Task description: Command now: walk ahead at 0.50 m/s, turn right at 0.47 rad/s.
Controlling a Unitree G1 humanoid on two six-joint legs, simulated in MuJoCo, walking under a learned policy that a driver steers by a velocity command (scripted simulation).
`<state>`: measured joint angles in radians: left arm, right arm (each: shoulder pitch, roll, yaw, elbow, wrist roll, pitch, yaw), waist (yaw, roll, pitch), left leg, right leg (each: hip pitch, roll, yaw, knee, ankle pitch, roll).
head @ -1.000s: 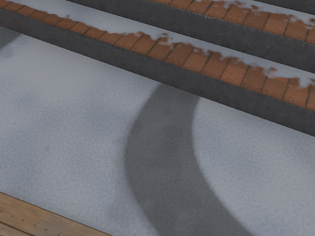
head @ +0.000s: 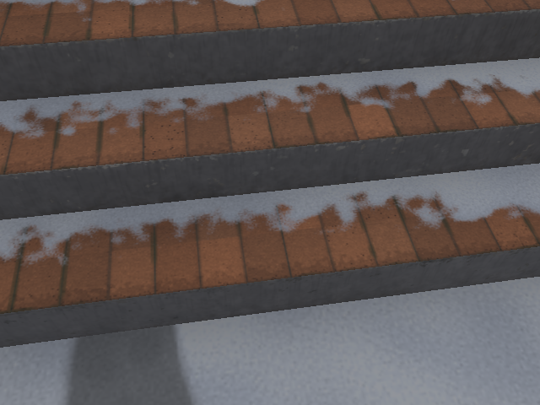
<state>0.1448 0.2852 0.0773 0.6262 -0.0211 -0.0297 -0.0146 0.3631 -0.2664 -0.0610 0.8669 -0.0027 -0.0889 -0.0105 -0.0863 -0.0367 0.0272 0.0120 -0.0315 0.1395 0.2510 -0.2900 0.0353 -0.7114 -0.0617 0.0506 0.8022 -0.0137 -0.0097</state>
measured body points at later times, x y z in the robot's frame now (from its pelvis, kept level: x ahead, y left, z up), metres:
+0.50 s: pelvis +0.28 -0.04 +0.00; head +0.31 -0.04 +0.45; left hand +0.35 +0.24 -0.11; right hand +0.44 -0.30 -0.11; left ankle +0.45 +0.14 -0.68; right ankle +0.23 -0.12 -0.74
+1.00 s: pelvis +0.43 -0.01 -0.01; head +0.46 +0.01 +0.44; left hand +0.50 +0.28 -0.13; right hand +0.65 -0.23 -0.10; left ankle +0.47 +0.09 -0.74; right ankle +0.48 -0.16 -0.69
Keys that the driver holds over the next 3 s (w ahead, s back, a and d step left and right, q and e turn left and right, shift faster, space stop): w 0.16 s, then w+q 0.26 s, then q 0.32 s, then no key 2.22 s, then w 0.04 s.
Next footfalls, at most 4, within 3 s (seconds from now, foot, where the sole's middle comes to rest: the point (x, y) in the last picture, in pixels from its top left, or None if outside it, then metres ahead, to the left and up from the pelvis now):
0.16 right None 0.27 -0.12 -0.78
0.64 left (219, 396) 0.50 0.10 -0.78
1.08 right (316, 388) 0.51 -0.14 -0.78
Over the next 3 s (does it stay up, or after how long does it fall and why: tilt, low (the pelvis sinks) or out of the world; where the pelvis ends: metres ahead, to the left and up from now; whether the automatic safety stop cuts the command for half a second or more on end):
stays up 0.49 -0.08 0.00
